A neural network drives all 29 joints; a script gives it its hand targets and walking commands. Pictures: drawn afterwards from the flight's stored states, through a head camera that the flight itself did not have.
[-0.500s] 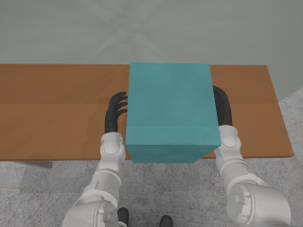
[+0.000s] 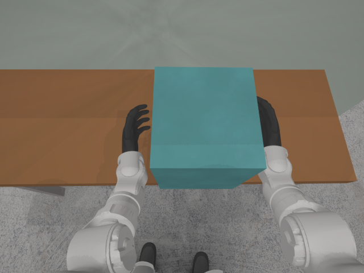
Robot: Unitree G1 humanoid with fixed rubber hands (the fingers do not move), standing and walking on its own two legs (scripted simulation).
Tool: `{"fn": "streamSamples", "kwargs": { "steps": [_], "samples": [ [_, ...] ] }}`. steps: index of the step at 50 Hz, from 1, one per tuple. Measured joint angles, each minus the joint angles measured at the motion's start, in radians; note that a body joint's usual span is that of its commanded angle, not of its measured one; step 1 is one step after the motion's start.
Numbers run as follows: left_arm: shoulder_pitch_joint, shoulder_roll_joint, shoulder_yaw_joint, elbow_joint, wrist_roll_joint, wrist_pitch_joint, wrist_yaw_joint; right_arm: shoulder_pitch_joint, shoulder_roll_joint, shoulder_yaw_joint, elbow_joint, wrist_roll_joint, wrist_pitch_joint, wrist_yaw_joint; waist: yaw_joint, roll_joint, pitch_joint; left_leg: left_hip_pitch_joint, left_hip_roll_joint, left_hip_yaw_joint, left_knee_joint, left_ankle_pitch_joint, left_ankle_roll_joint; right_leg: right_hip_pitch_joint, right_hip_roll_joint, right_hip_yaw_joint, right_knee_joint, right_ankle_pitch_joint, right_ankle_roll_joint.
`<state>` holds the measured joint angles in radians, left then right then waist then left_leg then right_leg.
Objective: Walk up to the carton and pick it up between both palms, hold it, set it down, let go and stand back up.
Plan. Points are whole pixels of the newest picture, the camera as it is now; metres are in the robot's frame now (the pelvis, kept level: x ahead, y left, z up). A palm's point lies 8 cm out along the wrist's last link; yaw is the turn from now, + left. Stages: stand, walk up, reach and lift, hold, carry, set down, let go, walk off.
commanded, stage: set down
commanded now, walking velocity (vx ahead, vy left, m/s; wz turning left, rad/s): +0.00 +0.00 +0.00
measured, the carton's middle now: (199, 137) +0.42 -0.01 -0.08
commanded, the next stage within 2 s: none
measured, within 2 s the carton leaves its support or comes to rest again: neither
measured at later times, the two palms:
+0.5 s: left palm (124, 183) +0.30 +0.15 -0.05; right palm (289, 172) +0.34 -0.19 -0.03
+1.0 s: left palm (110, 213) +0.24 +0.17 -0.06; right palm (295, 207) +0.27 -0.20 -0.05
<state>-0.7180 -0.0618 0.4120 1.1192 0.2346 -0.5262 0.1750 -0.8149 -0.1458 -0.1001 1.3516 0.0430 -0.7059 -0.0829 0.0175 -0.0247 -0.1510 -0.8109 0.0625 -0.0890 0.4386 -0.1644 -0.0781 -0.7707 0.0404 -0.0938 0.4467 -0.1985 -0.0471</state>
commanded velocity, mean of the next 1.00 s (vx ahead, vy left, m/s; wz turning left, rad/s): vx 0.00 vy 0.00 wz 0.00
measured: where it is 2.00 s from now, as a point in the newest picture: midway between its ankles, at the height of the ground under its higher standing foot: outside the picture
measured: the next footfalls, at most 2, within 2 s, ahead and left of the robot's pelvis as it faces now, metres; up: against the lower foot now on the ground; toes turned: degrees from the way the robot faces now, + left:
none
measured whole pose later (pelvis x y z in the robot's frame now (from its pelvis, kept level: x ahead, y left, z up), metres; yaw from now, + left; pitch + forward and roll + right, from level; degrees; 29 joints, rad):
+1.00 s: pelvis -0.06 +0.00 +0.00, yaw -1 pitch +25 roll -1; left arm -0.31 -0.03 0.20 0.95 0.06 -0.63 0.16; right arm -0.53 -0.21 0.03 1.32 0.24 -0.69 0.01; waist 0.02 0.00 -0.20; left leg -0.81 0.07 -0.09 0.44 -0.08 -0.08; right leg -0.77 0.04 -0.09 0.45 -0.12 -0.06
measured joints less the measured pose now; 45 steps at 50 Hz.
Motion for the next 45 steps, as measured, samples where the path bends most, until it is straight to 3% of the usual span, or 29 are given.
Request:
{"fn": "streamSamples", "kwargs": {
  "steps": [11,21,30,45],
  "samples": [
    [0.120,0.000,-0.058,-0.037,0.000,-0.019,0.000,0.036,-0.006,0.017,0.013,0.012,-0.020,0.003,0.000,0.011,-0.001,-0.001,-0.006,0.000,0.000,0.018,0.000,0.000,-0.005,0.000,0.000,0.012,0.000],
    [0.215,0.000,-0.110,-0.064,-0.055,-0.070,0.000,0.116,-0.019,0.054,0.013,0.105,-0.026,0.028,0.000,0.023,-0.029,-0.001,-0.002,0.000,0.000,0.047,-0.001,-0.001,-0.002,0.000,0.000,0.035,-0.008],
    [0.221,0.007,-0.137,-0.064,-0.120,-0.071,0.000,0.119,-0.057,0.105,0.013,0.179,0.041,0.062,0.001,0.025,-0.048,0.002,0.010,0.000,0.000,0.075,-0.004,-0.001,0.011,0.000,0.000,0.065,-0.015],
    [0.342,0.031,-0.180,-0.107,-0.156,-0.089,-0.014,0.237,-0.059,0.131,-0.004,0.191,0.037,0.069,0.001,0.026,-0.047,0.004,0.011,0.000,0.000,0.085,-0.004,0.000,0.011,0.000,0.000,0.076,-0.017]
  ]
}}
